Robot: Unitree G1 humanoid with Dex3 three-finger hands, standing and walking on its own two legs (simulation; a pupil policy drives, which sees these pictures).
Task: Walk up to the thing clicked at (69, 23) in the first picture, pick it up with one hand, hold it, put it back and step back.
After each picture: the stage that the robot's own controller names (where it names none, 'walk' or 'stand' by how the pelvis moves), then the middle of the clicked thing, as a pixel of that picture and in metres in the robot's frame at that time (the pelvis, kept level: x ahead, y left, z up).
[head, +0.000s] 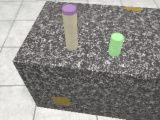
stand; (70, 29) +0.72 +0.09 -0.05
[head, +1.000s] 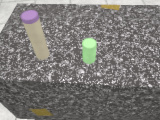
walk; (37, 37) +0.60 +0.26 -0.03
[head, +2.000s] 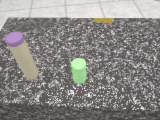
stand; (24, 58) +0.52 +0.29 -0.05
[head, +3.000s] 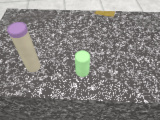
stand; (26, 50) +0.54 +0.27 -0.04
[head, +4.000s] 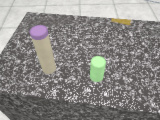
stand; (44, 52) +0.54 +0.21 -0.04
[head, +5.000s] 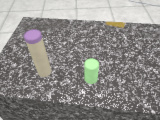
stand; (39, 55) +0.55 +0.23 -0.05
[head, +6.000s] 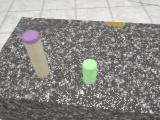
stand; (37, 56) +0.55 +0.24 -0.05
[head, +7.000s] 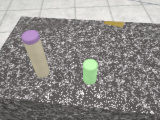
stand; (37, 56) +0.54 +0.24 -0.05
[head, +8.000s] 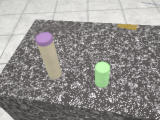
rise first; (50, 57) +0.53 +0.21 -0.05
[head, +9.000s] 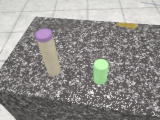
go down; (49, 54) +0.55 +0.21 -0.05
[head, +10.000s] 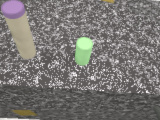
go down; (21, 33) +0.57 +0.20 -0.01
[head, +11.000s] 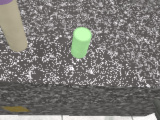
go down; (11, 23) +0.56 +0.21 +0.03
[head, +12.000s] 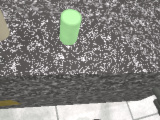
close in; out of the picture +0.57 +0.22 +0.06
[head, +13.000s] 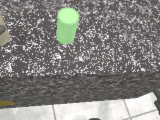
close; out of the picture +0.54 +0.20 +0.07
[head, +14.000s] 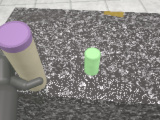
lift; (27, 63) +0.35 +0.17 +0.14
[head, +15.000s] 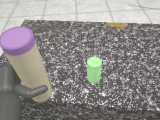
hold; (31, 71) +0.31 +0.16 +0.16
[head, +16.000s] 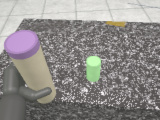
hold; (36, 73) +0.31 +0.15 +0.14
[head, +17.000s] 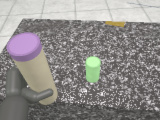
crouch; (38, 75) +0.31 +0.14 +0.14
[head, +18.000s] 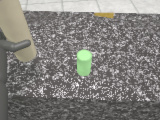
crouch; (14, 26) +0.45 +0.19 +0.19
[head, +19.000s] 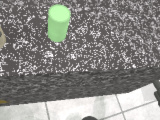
lower; out of the picture +0.53 +0.19 +0.06
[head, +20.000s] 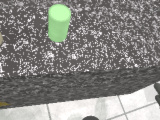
lower; out of the picture +0.53 +0.20 +0.07
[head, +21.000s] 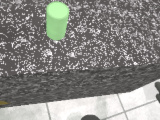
lower; out of the picture +0.54 +0.20 +0.07
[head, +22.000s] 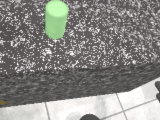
lower; out of the picture +0.54 +0.20 +0.07
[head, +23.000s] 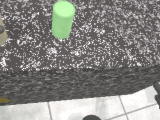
loosen; out of the picture +0.53 +0.19 +0.07
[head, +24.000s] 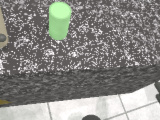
withdraw; out of the picture +0.54 +0.17 +0.07
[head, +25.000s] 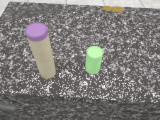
sink last; (43, 54) +0.48 +0.16 +0.01
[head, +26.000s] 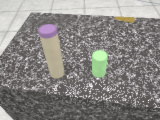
stand; (53, 53) +0.52 +0.17 +0.01
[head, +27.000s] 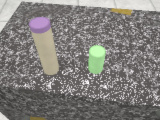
stand; (46, 49) +0.50 +0.17 +0.02
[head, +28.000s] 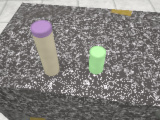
stand; (47, 51) +0.49 +0.17 +0.02
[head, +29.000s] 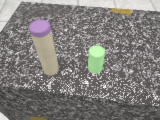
stand; (46, 51) +0.50 +0.17 +0.02
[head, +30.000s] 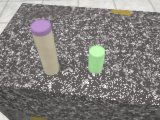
stand; (47, 50) +0.50 +0.17 +0.02
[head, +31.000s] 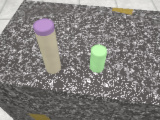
stand; (49, 49) +0.50 +0.16 +0.00
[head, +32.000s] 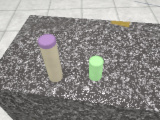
walk; (51, 60) +0.51 +0.17 -0.05
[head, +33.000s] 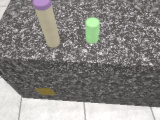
walk; (48, 24) +0.63 +0.19 -0.03
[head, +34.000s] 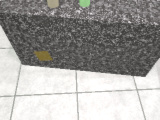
walk; out of the picture +0.96 +0.19 -0.03
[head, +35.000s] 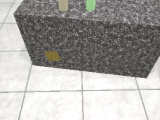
stand; out of the picture +1.10 +0.18 -0.04
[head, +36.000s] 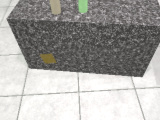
stand; out of the picture +1.10 +0.21 -0.05
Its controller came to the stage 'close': yes
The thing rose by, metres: 0.22
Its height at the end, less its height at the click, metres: +0.00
